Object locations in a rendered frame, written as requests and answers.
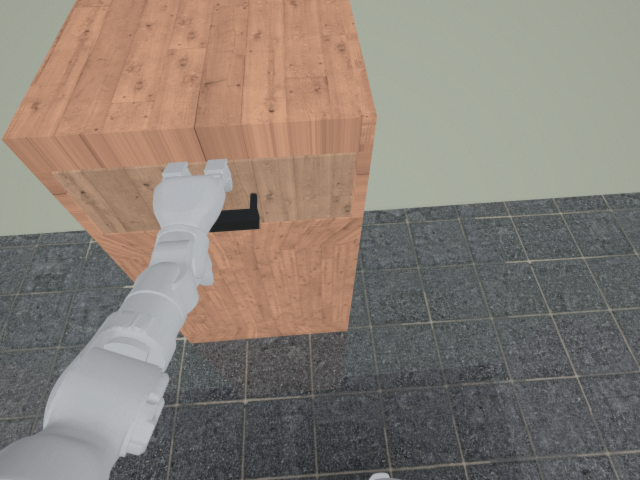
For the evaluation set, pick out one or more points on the robot left hand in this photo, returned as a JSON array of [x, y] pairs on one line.
[[193, 200]]

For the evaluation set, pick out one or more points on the left robot upper arm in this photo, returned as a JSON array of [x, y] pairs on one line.
[[109, 407]]

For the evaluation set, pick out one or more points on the handle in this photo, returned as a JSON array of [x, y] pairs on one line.
[[240, 219]]

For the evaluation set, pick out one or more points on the cabinet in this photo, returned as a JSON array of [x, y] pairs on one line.
[[150, 82]]

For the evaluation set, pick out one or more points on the robot left forearm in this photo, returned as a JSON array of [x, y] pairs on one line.
[[146, 325]]

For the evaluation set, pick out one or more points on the drawer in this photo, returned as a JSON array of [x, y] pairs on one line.
[[120, 199]]

